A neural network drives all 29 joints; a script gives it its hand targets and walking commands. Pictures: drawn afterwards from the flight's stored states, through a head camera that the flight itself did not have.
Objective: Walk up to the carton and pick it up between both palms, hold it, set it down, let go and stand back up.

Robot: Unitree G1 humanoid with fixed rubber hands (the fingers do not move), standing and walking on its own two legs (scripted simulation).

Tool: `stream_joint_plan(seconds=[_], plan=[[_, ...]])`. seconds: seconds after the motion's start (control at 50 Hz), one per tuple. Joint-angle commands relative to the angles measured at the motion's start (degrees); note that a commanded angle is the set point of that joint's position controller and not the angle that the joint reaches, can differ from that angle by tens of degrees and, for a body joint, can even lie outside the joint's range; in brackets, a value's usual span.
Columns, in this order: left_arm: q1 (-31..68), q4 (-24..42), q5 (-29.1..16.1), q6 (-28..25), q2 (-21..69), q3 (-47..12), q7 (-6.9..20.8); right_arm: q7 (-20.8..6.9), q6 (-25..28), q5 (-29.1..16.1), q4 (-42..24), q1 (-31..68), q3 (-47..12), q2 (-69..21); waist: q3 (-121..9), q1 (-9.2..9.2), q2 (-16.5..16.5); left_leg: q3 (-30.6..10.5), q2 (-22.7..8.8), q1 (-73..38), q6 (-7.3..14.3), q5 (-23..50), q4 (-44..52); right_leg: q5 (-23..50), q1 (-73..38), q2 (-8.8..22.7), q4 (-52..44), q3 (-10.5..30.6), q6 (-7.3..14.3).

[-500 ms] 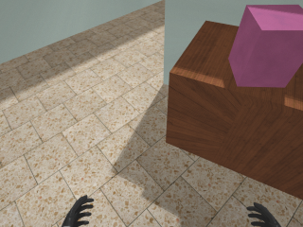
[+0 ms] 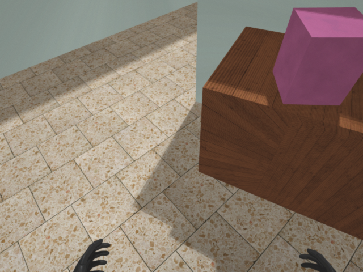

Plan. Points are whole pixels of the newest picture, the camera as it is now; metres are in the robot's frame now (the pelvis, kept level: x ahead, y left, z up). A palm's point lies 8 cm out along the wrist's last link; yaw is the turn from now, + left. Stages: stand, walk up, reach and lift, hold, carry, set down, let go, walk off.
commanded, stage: stand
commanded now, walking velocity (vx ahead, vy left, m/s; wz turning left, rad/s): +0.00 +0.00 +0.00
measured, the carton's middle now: (317, 58) +0.79 -0.44 +0.04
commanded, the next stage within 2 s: none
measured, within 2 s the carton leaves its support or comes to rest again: neither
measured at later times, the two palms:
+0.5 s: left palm out of the picture +0.12 +0.26 -0.09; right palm out of the picture +0.10 -0.29 -0.09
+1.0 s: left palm out of the picture +0.10 +0.26 -0.09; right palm out of the picture +0.08 -0.29 -0.09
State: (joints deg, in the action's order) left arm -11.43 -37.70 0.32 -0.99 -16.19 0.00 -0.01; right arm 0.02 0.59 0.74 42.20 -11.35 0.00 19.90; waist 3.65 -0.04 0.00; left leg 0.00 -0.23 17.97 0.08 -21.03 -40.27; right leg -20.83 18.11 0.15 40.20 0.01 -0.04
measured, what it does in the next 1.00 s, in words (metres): stands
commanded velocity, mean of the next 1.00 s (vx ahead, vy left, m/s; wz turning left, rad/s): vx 0.00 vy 0.00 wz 0.00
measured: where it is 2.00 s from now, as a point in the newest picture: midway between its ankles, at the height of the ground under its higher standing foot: outside the picture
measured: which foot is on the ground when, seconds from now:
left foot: down 0.00-1.00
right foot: down 0.00-1.00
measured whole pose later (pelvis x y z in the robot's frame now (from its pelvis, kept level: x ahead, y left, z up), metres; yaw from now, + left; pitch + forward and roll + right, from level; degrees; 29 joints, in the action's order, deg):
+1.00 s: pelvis -0.02 +0.00 +0.01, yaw +0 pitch +0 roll +0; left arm -11.4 -43.8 0.3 -1.2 -16.7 0.0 0.6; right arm -0.1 1.0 0.7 48.7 -11.4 0.0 20.0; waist 1.7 0.0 0.0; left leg 0.0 -0.2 18.0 0.1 -16.7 -35.1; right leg -16.5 18.1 0.2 35.0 0.0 0.0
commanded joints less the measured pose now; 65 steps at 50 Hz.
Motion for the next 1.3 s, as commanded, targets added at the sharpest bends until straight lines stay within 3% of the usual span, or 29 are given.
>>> stream_joint_plan(seconds=[0.0, 0.04, 0.1, 0.14, 0.18, 0.2, 0.24, 0.28, 0.3, 0.54, 0.6, 0.62, 0.66, 0.72, 0.76, 0.8, 0.88, 0.9, 0.94, 0.96, 0.98, 1.02, 1.06, 1.1, 1.2, 1.22, 1.24, 1.26, 1.28], plan=[[3.5, -0.72, 0.68, -2.27, -14.66, 5.03, -0.46, 0.38, 2.6, 0.51, -0.93, 5.23, 3.73, 10.74, -7.89, -0.24, 1.45, -5.24, -5.57, -2.48, 3.37, 13.18, 8.06, 10.99, -2.84, 5.29, -7.53, 4.96, 4.74], [3.14, -1.7, 0.84, -2.12, -15.11, 5.01, -0.46, 0.37, 2.47, 0.32, -0.36, 3.8, 3.98, 11.0, -7.16, 0.69, 2.15, -4.68, -5.18, -3.07, 2.88, 13.09, 7.76, 10.68, -2.36, 6.08, -7.82, 5.9, 5.17], [2.12, -2.21, 0.4, -2.27, -13.91, 4.55, -0.37, 0.21, 2.52, 0.3, -0.12, 5.53, 3.76, 11.7, -5.59, -0.64, -0.74, -6.77, -6.08, -0.38, 3.87, 9.87, 9.35, 8.04, -2.4, 5.54, -8.04, 5.35, 4.99], [3.07, -1.74, 0.69, -2.46, -14.01, 4.46, -0.19, 0.29, 2.72, 0.16, 0.79, 3.58, 3.91, 12.09, -5.25, -0.2, 2.93, -5.56, -5.41, -2.9, 3.05, 8.17, 8.75, 6.15, -0.61, 5.95, -9.82, 6.41, 5.13], [4.34, -2.14, 0.74, -2.35, -14.38, 4.21, -0.42, -0.12, 2.9, 0.12, -0.43, 4.61, 3.18, 10.62, -6.9, 0.74, 2.1, -5.61, -5.47, -4.0, 3.35, 10.27, 9.6, 8.4, -1.3, 5.97, -10.34, 6.63, 5.06], [2.94, -2.54, 0.71, -2.4, -14.71, 4.3, -0.24, 0.13, 2.48, 0.56, 0.22, 3.54, 3.03, 11.21, -7.28, -0.29, -0.4, -6.21, -5.93, -3.42, 3.71, 11.99, 9.86, 10.52, -3.3, 5.49, -9.08, 6.31, 4.86], [3.47, -2.84, 0.73, -2.54, -15.45, 4.83, -0.36, 0.2, 2.89, 0.33, 0.47, 4.28, 3.28, 10.5, -9.0, 0.61, 1.08, -5.49, -5.84, -4.68, 3.42, 14.33, 9.1, 12.39, -3.49, 5.67, -8.65, 5.79, 4.7], [2.6, -3.1, -0.02, -2.43, -14.53, 4.49, -0.18, 0.15, 2.93, 0.17, 1.3, 4.88, 3.66, 11.45, -9.0, -0.37, -1.22, -5.19, -5.73, -4.44, 3.04, 16.02, 8.17, 13.9, -3.28, 5.5, -7.6, 5.73, 4.72], [2.82, -3.46, 0.67, -2.58, -14.32, 4.55, -0.25, 0.08, 2.9, -0.16, 1.6, 3.63, 3.4, 10.58, -8.46, 0.23, 1.6, -5.51, -5.65, -3.89, 2.84, 16.28, 8.66, 15.38, -4.17, 5.88, -8.31, 5.41, 4.96], [3.22, -4.23, 0.79, -2.58, -14.51, 4.46, -0.04, 0.11, 2.72, -0.05, 3.13, 4.51, 3.33, 11.71, -7.54, 0.32, -0.62, -7.03, -6.38, -3.72, 3.38, 8.95, 12.71, 6.58, -2.69, 5.45, -10.8, 5.59, 4.32], [3.36, -5.63, 0.71, -2.44, -14.57, 4.52, 0.09, 0.05, 2.99, 0.16, 4.81, 3.69, 3.16, 11.96, -6.98, 0.3, 2.28, -6.05, -5.87, -3.05, 2.82, 7.49, 12.71, 5.87, -2.56, 6.11, -11.97, 6.8, 4.51], [3.69, -4.5, 0.45, -2.4, -13.26, 3.77, 0.14, 0.0, 3.05, 0.32, 3.69, 5.0, 2.96, 11.06, -6.64, 0.1, -0.26, -5.83, -5.99, -2.67, 3.11, 7.7, 12.17, 7.25, -2.78, 6.14, -12.68, 6.32, 4.13], [3.2, -5.68, 0.36, -2.21, -14.54, 4.36, 0.1, -0.07, 2.85, -0.11, 4.73, 4.65, 2.65, 11.57, -7.54, -0.06, 1.24, -6.83, -6.61, -3.23, 3.33, 9.7, 13.58, 6.46, -3.21, 5.31, -11.47, 5.46, 4.16], [2.57, -6.33, 0.23, -2.11, -14.39, 4.4, 0.16, 0.06, 3.32, 0.54, 5.29, 4.82, 2.77, 12.14, -7.02, -0.36, -0.73, -7.23, -6.67, -2.06, 3.41, 6.29, 14.15, 5.21, -3.55, 5.26, -11.71, 5.83, 3.83], [2.1, -6.88, 0.39, -2.41, -14.62, 4.42, 0.09, 0.18, 3.13, -0.06, 5.83, 4.72, 2.92, 11.39, -6.96, -0.37, 2.38, -6.27, -6.2, -2.69, 3.23, 8.4, 13.93, 7.83, -4.18, 6.01, -12.74, 6.54, 3.99], [4.6, -6.71, 0.9, -2.29, -14.61, 4.44, 0.07, 0.01, 3.08, 0.37, 5.54, 4.15, 2.92, 11.64, -5.9, 0.88, -0.07, -5.75, -5.86, -3.26, 2.69, 11.49, 13.13, 9.15, -2.15, 6.42, -13.41, 6.7, 4.22], [2.92, -7.06, 0.17, -2.55, -13.98, 3.84, 0.23, -0.23, 2.75, -0.18, 5.57, 4.42, 3.29, 12.2, -9.09, -0.15, 2.11, -6.24, -5.66, -5.05, 2.5, 12.83, 12.51, 9.26, -3.68, 6.27, -12.84, 5.55, 4.22], [3.44, -7.37, 0.01, -2.29, -14.64, 3.94, 0.17, -0.3, 2.65, -0.13, 6.52, 3.91, 2.86, 11.52, -9.07, 0.13, 0.75, -5.57, -5.98, -5.3, 2.51, 12.13, 12.66, 9.15, -4.01, 6.61, -13.51, 6.66, 4.24], [4.5, -7.26, 0.33, -2.4, -14.32, 3.94, 0.23, -0.11, 3.05, -0.53, 6.79, 3.95, 2.89, 11.06, -8.68, 1.1, 3.03, -5.75, -6.02, -6.15, 2.17, 13.18, 13.04, 11.78, -3.7, 6.59, -14.21, 6.55, 3.91], [4.48, -7.29, 0.07, -2.36, -13.45, 3.63, 0.22, 0.0, 2.96, 0.21, 6.77, 5.08, 2.65, 11.82, -8.5, -0.27, 0.73, -6.0, -6.43, -5.98, 2.77, 13.23, 13.96, 10.81, -3.94, 6.54, -13.57, 6.68, 3.89], [2.91, -7.69, -0.13, -2.26, -13.2, 3.39, -0.1, -0.19, 2.99, -0.22, 6.65, 3.91, 2.72, 11.58, -8.7, 0.29, -0.95, -6.71, -6.65, -6.23, 2.91, 14.03, 14.44, 11.97, -4.6, 6.52, -13.45, 6.29, 3.61], [3.55, -7.71, 0.41, -2.7, -14.84, 4.2, -0.11, -0.28, 3.07, -0.32, 7.04, 4.2, 2.48, 10.59, -9.74, -0.32, 2.31, -5.7, -6.23, -6.35, 2.48, 15.13, 14.54, 12.61, -5.3, 6.44, -13.94, 6.38, 3.83], [3.37, -8.26, 0.4, -2.49, -14.92, 4.11, 0.13, -0.21, 3.18, -0.24, 7.75, 4.2, 2.06, 10.11, -9.48, 0.07, 2.66, -5.22, -6.26, -6.58, 2.56, 14.74, 14.15, 13.69, -5.18, 6.68, -14.37, 6.6, 3.41], [2.63, -8.21, 0.12, -2.47, -13.68, 3.98, 0.25, -0.12, 3.21, -0.4, 8.13, 3.78, 2.28, 10.43, -8.38, -0.25, -0.67, -6.26, -6.55, -6.23, 2.66, 14.85, 16.17, 11.3, -5.19, 6.19, -14.32, 6.21, 3.61], [3.28, -8.62, 0.35, -2.28, -13.62, 3.5, 0.21, -0.24, 3.23, -0.26, 8.69, 4.26, 2.86, 11.92, -8.02, 0.1, 3.01, -5.95, -6.11, -5.76, 2.31, 11.16, 16.57, 9.62, -4.47, 6.26, -16.1, 5.86, 3.19], [4.17, -8.64, 0.32, -2.36, -13.95, 3.66, 0.27, -0.62, 3.43, -0.62, 8.74, 2.53, 2.36, 10.77, -9.27, 1.32, 0.84, -6.18, -6.37, -6.14, 2.11, 11.04, 16.82, 10.5, -4.78, 6.48, -15.68, 6.5, 3.5], [3.14, -9.54, 0.26, -2.28, -12.67, 3.34, 0.22, -0.41, 3.39, 0.01, 9.28, 3.73, 2.32, 11.13, -7.81, 0.07, 1.59, -6.92, -6.99, -5.68, 2.42, 10.64, 17.77, 8.71, -4.7, 6.2, -16.02, 5.49, 3.32], [2.54, -9.77, -0.05, -2.36, -13.25, 3.63, 0.0, -0.47, 3.21, 0.16, 8.74, 3.69, 2.38, 10.22, -9.15, 0.33, -0.22, -6.19, -6.76, -6.41, 2.33, 10.9, 17.32, 8.33, -5.06, 6.84, -16.65, 6.28, 3.38], [3.6, -9.46, 0.18, -2.77, -13.4, 3.33, -0.02, -0.47, 2.99, -0.15, 8.6, 4.55, 1.88, 9.98, -8.99, -0.06, 1.84, -7.02, -6.53, -6.49, 2.41, 10.35, 17.94, 6.46, -3.56, 6.35, -16.77, 6.55, 3.47]])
